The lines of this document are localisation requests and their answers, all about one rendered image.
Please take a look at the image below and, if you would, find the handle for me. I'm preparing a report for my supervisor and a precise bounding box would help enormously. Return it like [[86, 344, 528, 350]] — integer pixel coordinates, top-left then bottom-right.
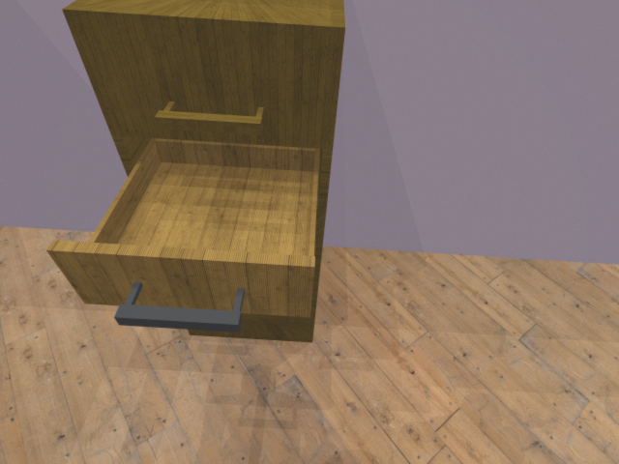
[[155, 110, 263, 135], [114, 282, 245, 333]]

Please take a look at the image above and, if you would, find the cabinet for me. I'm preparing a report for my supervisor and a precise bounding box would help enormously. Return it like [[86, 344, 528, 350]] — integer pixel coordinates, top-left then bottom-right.
[[62, 0, 345, 342]]

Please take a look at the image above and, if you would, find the drawer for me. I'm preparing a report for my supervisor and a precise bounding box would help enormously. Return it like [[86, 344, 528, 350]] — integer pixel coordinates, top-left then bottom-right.
[[46, 138, 319, 317]]

